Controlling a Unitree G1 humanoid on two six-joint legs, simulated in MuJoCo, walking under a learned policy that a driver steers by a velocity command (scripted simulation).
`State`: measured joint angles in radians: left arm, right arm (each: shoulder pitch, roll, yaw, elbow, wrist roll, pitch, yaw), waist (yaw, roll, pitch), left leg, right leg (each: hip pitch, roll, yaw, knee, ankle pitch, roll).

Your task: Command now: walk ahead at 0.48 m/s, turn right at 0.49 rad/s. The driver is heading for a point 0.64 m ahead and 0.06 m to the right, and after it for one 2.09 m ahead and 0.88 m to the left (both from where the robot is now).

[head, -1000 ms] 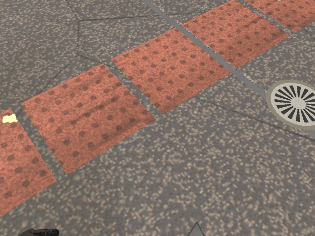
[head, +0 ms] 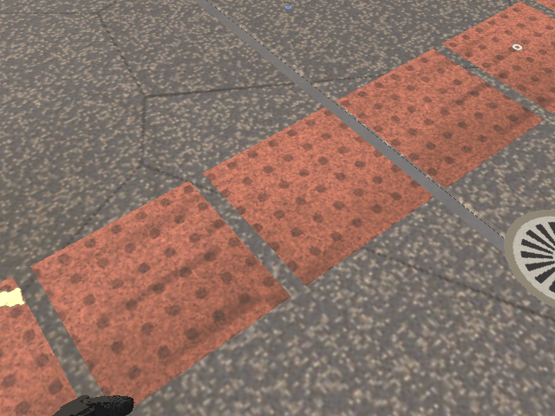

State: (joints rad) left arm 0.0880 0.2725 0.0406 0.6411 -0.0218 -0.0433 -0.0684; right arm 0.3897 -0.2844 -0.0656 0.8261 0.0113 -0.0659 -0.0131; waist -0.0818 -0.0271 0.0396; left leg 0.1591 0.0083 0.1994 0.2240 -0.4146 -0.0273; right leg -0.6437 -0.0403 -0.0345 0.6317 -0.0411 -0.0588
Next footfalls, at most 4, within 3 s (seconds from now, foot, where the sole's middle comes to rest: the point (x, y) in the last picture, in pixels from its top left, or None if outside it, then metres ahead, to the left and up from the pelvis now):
0.04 right None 0.21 -0.10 -0.76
0.54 left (248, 389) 0.51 0.05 -0.76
0.96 right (360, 330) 0.63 -0.23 -0.76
1.38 left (257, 343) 0.62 0.03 -0.76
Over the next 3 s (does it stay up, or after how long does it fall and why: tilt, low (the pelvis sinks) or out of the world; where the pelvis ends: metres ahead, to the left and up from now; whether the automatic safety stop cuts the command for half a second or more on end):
stays up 0.59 -0.04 0.03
